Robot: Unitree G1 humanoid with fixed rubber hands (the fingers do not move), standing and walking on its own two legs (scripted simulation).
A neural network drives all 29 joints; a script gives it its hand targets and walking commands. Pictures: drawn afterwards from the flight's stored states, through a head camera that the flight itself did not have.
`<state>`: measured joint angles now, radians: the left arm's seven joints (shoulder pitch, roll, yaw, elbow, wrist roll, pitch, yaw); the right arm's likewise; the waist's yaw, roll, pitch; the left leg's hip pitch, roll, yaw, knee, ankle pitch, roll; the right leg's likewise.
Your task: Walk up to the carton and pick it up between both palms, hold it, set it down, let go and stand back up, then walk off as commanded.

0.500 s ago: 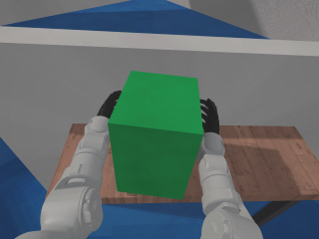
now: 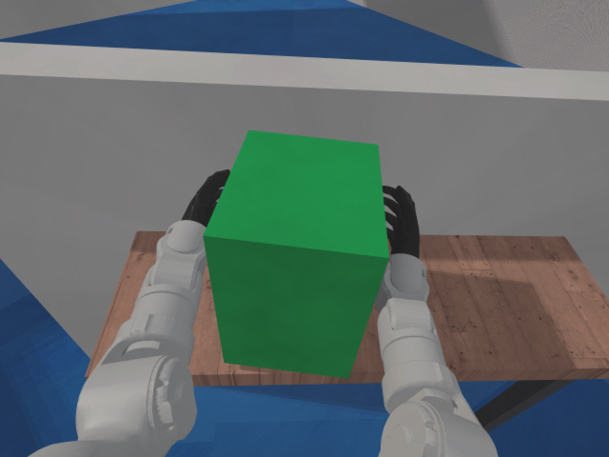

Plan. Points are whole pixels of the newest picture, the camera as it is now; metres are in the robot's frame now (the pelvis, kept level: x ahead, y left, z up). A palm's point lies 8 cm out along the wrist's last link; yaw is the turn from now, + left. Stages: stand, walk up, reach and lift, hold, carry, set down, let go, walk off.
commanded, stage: set down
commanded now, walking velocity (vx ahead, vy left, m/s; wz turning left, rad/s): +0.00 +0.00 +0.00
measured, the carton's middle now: (299, 256) +0.39 +0.00 +0.05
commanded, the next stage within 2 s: none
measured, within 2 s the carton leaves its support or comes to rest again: rests again in 0.30 s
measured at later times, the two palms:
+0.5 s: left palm (201, 236) +0.43 +0.14 +0.05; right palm (394, 269) +0.38 -0.15 +0.03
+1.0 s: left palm (194, 278) +0.37 +0.14 +0.03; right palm (421, 307) +0.32 -0.18 +0.02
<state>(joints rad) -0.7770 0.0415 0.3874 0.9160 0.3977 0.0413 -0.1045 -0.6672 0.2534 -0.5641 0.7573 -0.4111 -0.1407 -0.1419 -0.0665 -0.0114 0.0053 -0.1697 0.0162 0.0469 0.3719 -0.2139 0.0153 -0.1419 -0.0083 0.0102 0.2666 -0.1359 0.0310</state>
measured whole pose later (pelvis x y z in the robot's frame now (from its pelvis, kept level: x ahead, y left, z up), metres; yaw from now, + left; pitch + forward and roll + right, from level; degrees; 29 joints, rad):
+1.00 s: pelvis -0.03 +0.00 -0.01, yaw -1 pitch +8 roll -2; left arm -0.60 0.05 0.26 0.81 0.03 -0.01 0.03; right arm -0.51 0.00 -0.13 0.86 0.04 -0.24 -0.22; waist -0.07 0.00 -0.05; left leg -0.43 0.04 0.05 0.50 -0.21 0.01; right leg -0.39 0.01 0.01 0.36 -0.12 0.03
